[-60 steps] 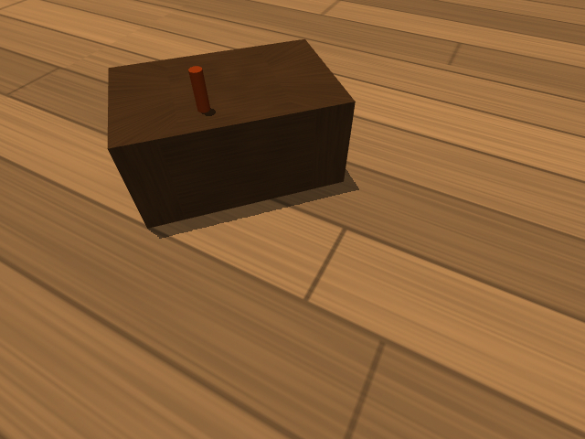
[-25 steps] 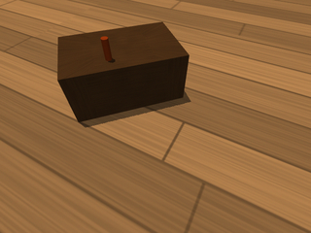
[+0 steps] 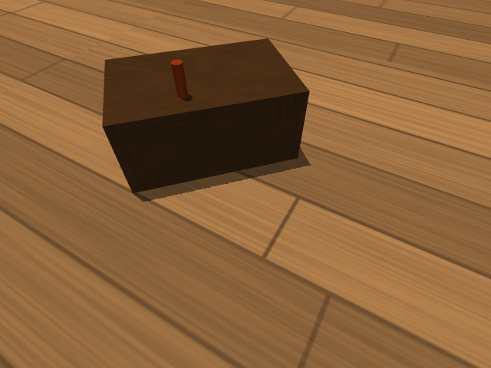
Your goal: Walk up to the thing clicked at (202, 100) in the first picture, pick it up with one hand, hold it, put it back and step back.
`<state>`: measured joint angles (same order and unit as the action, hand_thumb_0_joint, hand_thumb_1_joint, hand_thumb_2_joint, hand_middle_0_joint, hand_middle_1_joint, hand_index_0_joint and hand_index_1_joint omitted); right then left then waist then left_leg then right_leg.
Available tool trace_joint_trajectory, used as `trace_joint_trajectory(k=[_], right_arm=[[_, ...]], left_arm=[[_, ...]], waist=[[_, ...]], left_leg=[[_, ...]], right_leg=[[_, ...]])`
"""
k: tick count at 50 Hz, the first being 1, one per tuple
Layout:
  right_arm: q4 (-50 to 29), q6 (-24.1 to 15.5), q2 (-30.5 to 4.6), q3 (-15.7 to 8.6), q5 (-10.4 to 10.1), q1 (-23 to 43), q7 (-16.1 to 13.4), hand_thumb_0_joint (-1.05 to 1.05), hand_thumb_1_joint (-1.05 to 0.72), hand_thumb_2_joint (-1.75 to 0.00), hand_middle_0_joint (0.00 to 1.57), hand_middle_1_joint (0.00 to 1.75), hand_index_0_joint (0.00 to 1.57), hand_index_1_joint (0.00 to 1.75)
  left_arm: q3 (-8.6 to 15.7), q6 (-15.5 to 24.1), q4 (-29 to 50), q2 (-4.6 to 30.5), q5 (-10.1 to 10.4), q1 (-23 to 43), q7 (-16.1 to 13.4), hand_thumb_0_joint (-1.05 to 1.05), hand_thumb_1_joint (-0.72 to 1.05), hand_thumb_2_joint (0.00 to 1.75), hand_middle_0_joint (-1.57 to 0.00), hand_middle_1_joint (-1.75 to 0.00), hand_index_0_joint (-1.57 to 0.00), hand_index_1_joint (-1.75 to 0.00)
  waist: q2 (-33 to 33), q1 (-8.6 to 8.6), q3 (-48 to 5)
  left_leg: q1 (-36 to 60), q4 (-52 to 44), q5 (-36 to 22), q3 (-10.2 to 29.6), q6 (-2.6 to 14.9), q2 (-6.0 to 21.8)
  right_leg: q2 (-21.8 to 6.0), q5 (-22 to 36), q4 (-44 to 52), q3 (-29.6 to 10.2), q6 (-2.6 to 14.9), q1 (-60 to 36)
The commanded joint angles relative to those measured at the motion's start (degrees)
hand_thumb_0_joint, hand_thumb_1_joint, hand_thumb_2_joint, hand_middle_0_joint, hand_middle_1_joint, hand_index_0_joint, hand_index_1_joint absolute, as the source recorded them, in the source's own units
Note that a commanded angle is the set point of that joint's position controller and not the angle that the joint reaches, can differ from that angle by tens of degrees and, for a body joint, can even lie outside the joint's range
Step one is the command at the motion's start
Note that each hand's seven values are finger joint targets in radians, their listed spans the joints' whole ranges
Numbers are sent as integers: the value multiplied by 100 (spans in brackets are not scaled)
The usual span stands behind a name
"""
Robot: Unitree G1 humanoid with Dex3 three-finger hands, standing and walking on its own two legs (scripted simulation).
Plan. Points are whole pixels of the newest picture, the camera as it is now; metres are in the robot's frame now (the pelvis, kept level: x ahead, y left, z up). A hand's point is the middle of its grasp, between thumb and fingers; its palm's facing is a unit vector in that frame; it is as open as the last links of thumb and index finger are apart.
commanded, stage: walk up
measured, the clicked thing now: (179, 79) +1.30 +0.33 -0.25
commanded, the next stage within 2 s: none
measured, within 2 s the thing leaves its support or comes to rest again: neither
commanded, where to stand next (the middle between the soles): +0.66 +0.35 m, yaw +13 degrees
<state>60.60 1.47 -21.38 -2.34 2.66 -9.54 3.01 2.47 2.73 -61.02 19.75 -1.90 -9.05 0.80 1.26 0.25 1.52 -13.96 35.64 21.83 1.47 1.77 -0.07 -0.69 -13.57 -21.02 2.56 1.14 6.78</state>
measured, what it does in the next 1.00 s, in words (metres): walks ahead, turning left: left foot, then right foot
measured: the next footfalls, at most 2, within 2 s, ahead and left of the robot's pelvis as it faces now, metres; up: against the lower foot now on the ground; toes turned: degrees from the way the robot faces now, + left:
left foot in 0.26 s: +0.17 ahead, +0.25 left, +0.00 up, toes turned +11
right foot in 0.66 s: +0.36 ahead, +0.06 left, +0.00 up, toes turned +6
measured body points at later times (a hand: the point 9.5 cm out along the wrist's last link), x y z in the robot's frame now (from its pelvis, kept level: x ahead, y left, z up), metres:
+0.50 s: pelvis +0.14 +0.13 -0.01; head +0.15 +0.14 +0.44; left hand +0.17 +0.47 -0.12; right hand +0.22 -0.17 -0.12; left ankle +0.13 +0.24 -0.74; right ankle +0.20 +0.01 -0.70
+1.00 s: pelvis +0.32 +0.21 -0.01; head +0.35 +0.21 +0.43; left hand +0.23 +0.53 -0.11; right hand +0.53 -0.07 -0.12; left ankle +0.39 +0.38 -0.72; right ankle +0.32 +0.05 -0.74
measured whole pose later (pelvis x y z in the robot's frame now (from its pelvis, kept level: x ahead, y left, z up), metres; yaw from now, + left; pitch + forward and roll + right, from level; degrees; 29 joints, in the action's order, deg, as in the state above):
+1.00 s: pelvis +0.32 +0.21 -0.01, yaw +17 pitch -2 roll -1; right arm 47.2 -0.5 -25.6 -4.6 1.3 -12.9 5.8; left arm 3.4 5.5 -48.7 25.1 -1.5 -22.7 1.7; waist 2.7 3.6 4.7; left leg -27.4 40.0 14.4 0.9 0.4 4.0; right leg -5.9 -20.1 -29.9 8.7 -1.6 7.4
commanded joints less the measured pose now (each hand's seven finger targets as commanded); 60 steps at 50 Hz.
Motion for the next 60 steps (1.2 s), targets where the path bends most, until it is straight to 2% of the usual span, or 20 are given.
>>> trace_joint_trajectory(k=[1, 9, 12, 13, 14, 15, 17, 21, 28, 31, 32, 33, 34, 41, 47, 51, 52, 53, 54, 60], right_arm=[[-995, -83, -1343, -496, 81, 422, 224, 0, -90, -90, 20, 30, 20, 30], [-1226, -176, -1185, -654, -27, 214, 471, 0, -90, -90, 20, 30, 20, 30], [-892, -208, -1439, -809, -53, -912, 360, 0, -90, -90, 20, 30, 20, 30], [-678, -234, -1762, -937, -43, -1704, 271, 0, -90, -90, 20, 30, 20, 30], [-812, -301, -2390, -1017, 5, -1989, 170, 0, -90, -90, 20, 30, 20, 30], [-965, -310, -2705, -1023, -228, -1734, 175, 0, -90, -90, 20, 30, 20, 30], [-1249, -338, -2242, -846, -237, -911, 76, 0, -90, -90, 20, 30, 20, 30], [-1472, -467, -1718, -626, -206, -763, 18, 0, -90, -90, 20, 30, 20, 30], [-1819, -501, -1658, -558, -185, -732, 78, 0, -90, -90, 20, 30, 20, 30], [-1954, -448, -1481, -478, -214, -490, 76, 0, -90, -90, 20, 30, 20, 30], [-2000, -455, -1190, -370, -234, -640, 70, 0, -90, -90, 20, 30, 20, 30], [-2060, -459, -819, -253, -245, -860, 63, 0, -90, -90, 20, 30, 20, 30], [-1970, -394, -1336, -366, -207, -937, -10, 0, -90, -90, 20, 30, 20, 30], [-1603, -356, -1349, -446, -185, -944, 103, 0, -90, -90, 20, 30, 20, 30], [-1932, -388, -1164, -443, -171, -132, 256, 0, -90, -90, 20, 30, 20, 30], [-1602, -465, -1377, -598, -122, -980, 218, 0, -90, -90, 20, 30, 20, 30], [-1424, -494, -1687, -734, -68, -1564, 148, 0, -90, -90, 20, 30, 20, 30], [-1576, -518, -2224, -862, -25, -1808, 60, 0, -90, -90, 20, 30, 20, 30], [-1751, -513, -2502, -899, -281, -1597, 21, 0, -90, -90, 20, 30, 20, 30], [-1896, -641, -1668, -531, -291, -740, -72, 0, -90, -90, 20, 30, 20, 30]], left_arm=[[585, 280, 686, 1995, -39, -64, -202, 0, 90, 90, -20, -30, -20, -30], [609, 329, 1053, 2105, -54, -116, -75, 0, 90, 90, -20, -30, -20, -30], [517, 247, 1123, 1968, -45, -5, -75, 0, 90, 90, -20, -30, -20, -30], [402, 203, 1163, 1648, -75, -208, -53, 0, 90, 90, -20, -30, -20, -30], [263, 200, 1354, 1143, 111, -455, -10, 0, 90, 90, -20, -30, -20, -30], [314, 217, 1432, 1640, 142, -18, -70, 0, 90, 90, -20, -30, -20, -30], [288, 216, 1210, 1884, 207, -296, -46, 0, 90, 90, -20, -30, -20, -30], [342, 162, 926, 1784, 190, -875, 66, 0, 90, 90, -20, -30, -20, -30], [445, 268, 1318, 1621, 112, -534, 154, 0, 90, 90, -20, -30, -20, -30], [540, 338, 1174, 1638, 69, -1242, 81, 0, 90, 90, -20, -30, -20, -30], [631, 392, 1080, 1862, 43, -1757, 10, 0, 90, 90, -20, -30, -20, -30], [761, 465, 1144, 2336, -7, -2172, -61, 0, 90, 90, -20, -30, -20, -30], [716, 456, 1303, 2476, 86, -1846, -84, 0, 90, 90, -20, -30, -20, -30], [546, 499, 1609, 1952, 113, -1050, -42, 0, 90, 90, -20, -30, -20, -30], [567, 477, 1726, 2127, 85, -1225, -13, 0, 90, 90, -20, -30, -20, -30], [433, 367, 1804, 1990, 148, -1014, -26, 0, 90, 90, -20, -30, -20, -30], [299, 332, 1778, 1638, 163, -1365, -27, 0, 90, 90, -20, -30, -20, -30], [177, 312, 1901, 1158, 207, -1551, 2, 0, 90, 90, -20, -30, -20, -30], [266, 267, 1844, 1692, 194, -1405, -74, 0, 90, 90, -20, -30, -20, -30], [336, 206, 1275, 1707, 196, -1760, 45, 0, 90, 90, -20, -30, -20, -30]], waist=[[-280, 137, 421], [-971, 112, 425], [-258, -529, -38], [762, -918, -437], [2513, -935, -339], [1749, -894, -322], [534, -340, 53], [616, -37, 89], [515, -126, 300], [102, 374, -15], [-591, 623, -284], [-1835, 725, -412], [-981, 536, -379], [-906, 107, 360], [-1012, 264, 95], [-298, -383, -300], [697, -610, -669], [2040, -616, -726], [1347, -624, -790], [714, 24, 115]], left_leg=[[-2667, 1900, 68, 713, -107, 711], [-619, 272, -892, -416, -246, 609], [931, 33, -688, -920, -134, 170], [1817, -272, 116, -445, 152, 89], [2093, -1894, 1244, 2694, 857, 1543], [1279, -2772, 1954, 4282, 1417, 2156], [973, -2249, 1456, 2934, 1308, 1897], [65, -2086, -259, 1412, 1102, 1303], [-406, -1892, -252, 956, 1128, 1177], [-1113, -708, -621, 616, 794, 911], [-1626, 481, -654, 265, 569, 490], [-2548, 2389, 682, 20, 210, -421], [-2732, 3056, 903, 521, 94, -370], [-1810, 1986, -167, 463, -207, 324], [-1212, 411, -860, -253, -148, 391], [761, -379, -1109, -600, 79, 50], [1587, -674, -432, -123, 313, 131], [2233, -1281, 262, 2450, 824, 1601], [1610, -2091, 863, 3854, 1301, 2373], [53, -1820, -1221, 1135, 1042, 1432]], right_leg=[[-2303, -2105, 1389, -2080, 1207, -747], [-1429, -908, 668, 88, 765, 647], [-1209, -731, -1027, 554, 608, 1369], [-895, -151, -2971, 728, 446, 1798], [61, -2002, -4799, 755, 57, 3286], [-45, -2211, -5071, -312, 235, 3194], [-619, -1205, -5012, -545, 260, 3240], [-707, -780, -3512, -240, 60, 2061], [-307, -5, -1681, 102, 16, 1259], [-22, 311, -1145, 251, 94, -372], [-321, -313, -692, -304, 231, -1195], [-1913, -1470, 323, -2843, 616, -1687], [-2699, -2189, 873, -4224, 1165, -1280], [-1661, 184, 615, -963, 1186, 366], [-1579, 960, 169, -222, 1039, 200], [-1319, 1249, -1463, 324, 700, 1073], [-954, 1076, -3041, 577, 483, 1567], [-211, -1328, -4539, 428, 146, 3059], [-112, -1858, -4859, -236, 226, 3161], [-640, -637, -3862, -421, 63, 2293]])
